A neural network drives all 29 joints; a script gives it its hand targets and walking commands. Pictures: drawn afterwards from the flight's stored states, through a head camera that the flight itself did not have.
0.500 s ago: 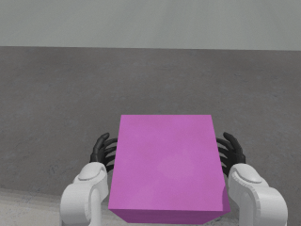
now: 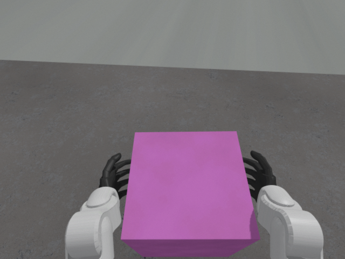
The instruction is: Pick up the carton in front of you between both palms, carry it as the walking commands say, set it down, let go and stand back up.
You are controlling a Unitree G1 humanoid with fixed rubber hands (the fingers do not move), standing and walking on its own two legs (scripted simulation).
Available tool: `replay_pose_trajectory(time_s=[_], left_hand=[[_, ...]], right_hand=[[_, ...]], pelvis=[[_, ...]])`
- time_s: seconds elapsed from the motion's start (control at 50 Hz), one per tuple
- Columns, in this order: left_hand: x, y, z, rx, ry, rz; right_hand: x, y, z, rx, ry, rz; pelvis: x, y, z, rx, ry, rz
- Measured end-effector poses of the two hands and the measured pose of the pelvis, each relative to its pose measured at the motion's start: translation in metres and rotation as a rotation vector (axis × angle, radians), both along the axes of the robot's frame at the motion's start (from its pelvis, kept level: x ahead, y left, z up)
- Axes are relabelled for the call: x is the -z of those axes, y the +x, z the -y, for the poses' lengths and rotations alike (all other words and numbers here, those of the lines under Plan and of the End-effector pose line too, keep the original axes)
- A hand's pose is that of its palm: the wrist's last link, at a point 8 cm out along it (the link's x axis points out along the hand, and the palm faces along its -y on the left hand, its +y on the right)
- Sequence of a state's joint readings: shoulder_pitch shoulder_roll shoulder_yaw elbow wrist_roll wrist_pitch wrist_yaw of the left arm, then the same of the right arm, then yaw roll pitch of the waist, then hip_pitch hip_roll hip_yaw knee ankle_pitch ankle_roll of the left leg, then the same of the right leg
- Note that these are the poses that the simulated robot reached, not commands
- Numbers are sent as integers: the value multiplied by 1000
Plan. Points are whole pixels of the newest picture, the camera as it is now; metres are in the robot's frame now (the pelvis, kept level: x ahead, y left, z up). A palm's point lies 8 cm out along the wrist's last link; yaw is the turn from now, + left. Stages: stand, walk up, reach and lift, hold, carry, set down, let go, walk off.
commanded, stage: carry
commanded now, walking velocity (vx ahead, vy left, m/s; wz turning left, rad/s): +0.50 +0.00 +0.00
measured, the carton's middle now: (185, 199) +0.26 +0.00 +0.02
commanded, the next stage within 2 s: none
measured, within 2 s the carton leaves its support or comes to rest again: neither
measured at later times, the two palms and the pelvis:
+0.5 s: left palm (140, 88) +0.57 +0.13 +0.09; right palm (238, 87) +0.58 -0.17 +0.09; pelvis +0.34 -0.03 +0.00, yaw +3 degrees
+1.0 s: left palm (140, 43) +0.89 +0.16 +0.09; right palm (214, 40) +0.89 -0.14 +0.10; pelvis +0.65 +0.01 +0.01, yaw +0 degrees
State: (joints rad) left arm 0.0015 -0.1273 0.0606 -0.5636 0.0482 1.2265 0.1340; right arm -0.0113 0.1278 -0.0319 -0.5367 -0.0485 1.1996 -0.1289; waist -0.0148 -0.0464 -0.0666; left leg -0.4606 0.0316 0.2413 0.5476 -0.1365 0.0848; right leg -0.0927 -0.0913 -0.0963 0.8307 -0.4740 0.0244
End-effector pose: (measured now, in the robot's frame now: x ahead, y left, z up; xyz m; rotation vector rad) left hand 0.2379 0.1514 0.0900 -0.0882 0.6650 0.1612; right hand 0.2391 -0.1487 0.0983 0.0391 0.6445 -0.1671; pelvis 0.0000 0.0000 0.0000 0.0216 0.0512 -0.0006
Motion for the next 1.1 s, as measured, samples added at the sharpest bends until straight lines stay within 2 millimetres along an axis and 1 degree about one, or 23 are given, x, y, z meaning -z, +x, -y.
replay_pose_trajectory(time_s=[0.04,0.08,0.16,0.24,0.32,0.38,0.44,0.46,0.5,0.54,0.62,0.7,0.78,0.84,0.9,0.94,0.98,1.04,1.1], left_hand=[[3,24,-3,11,3,-51],[1,47,-5,23,4,-81],[-8,95,-7,34,1,-72],[-21,146,-7,21,1,-17],[-28,201,-2,-2,7,32],[-25,246,6,-14,19,46],[-14,294,18,-23,40,45],[-10,309,21,-24,48,27],[-5,334,24,-32,50,-26],[-3,353,26,-45,46,-69],[-11,395,26,-64,46,-84],[-24,449,25,-58,45,-38],[-33,509,20,-35,42,19],[-29,556,10,-20,37,44],[-15,603,-3,-11,20,51],[-5,628,-9,-15,-2,11],[0,646,-12,-12,-8,-35],[2,668,-12,-1,-9,-74],[-3,690,-9,4,-7,-61]], right_hand=[[4,21,-3,12,4,-51],[3,40,-5,25,6,-81],[-7,85,-7,40,7,-72],[-20,139,-7,29,11,-18],[-26,201,-2,6,17,31],[-19,250,6,-8,27,45],[-3,302,18,-21,44,46],[2,318,21,-24,50,26],[8,345,24,-33,51,-27],[9,369,25,-45,48,-69],[2,416,26,-60,51,-84],[-10,466,25,-52,53,-37],[-20,520,20,-29,51,20],[-19,563,10,-16,44,45],[-10,607,-3,-10,23,50],[-4,632,-9,-16,-1,11],[-1,649,-12,-12,-7,-35],[0,668,-12,0,-7,-75],[-4,689,-9,5,-6,-61]], pelvis=[[-8,21,-6,10,-10,-5],[-16,43,-10,13,-19,-11],[-27,91,-14,8,-36,-20],[-30,144,-11,-1,-42,-24],[-25,203,-2,-6,-36,-22],[-14,253,9,-15,-28,-15],[1,303,22,-30,-36,3],[2,316,25,-35,-43,2],[-4,338,31,-48,-36,-3],[-12,360,35,-54,-24,-9],[-26,406,38,-49,-4,-19],[-31,458,35,-40,4,-26],[-27,515,24,-35,0,-25],[-18,562,12,-30,-7,-15],[-3,607,-2,-18,-12,4],[-4,624,-6,-13,-1,1],[-9,639,-8,-4,-8,-4],[-18,661,-10,0,-17,-11],[-21,682,-9,-4,-18,-11]])
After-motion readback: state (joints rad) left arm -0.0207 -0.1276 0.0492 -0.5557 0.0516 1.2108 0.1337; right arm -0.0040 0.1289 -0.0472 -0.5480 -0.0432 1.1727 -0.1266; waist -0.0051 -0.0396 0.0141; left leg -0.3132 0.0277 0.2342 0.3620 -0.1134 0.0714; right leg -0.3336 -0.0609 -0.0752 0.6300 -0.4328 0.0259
